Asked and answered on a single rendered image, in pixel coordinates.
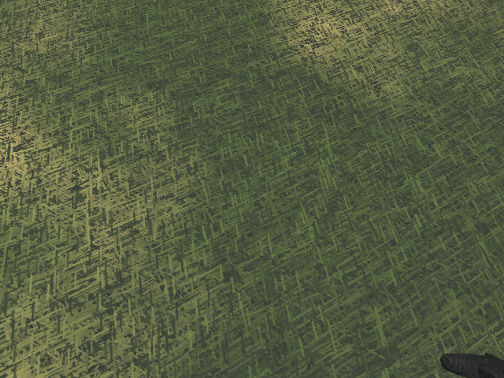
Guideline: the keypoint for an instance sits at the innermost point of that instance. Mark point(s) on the right robot hand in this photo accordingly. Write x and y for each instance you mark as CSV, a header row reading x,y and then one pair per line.
x,y
473,365

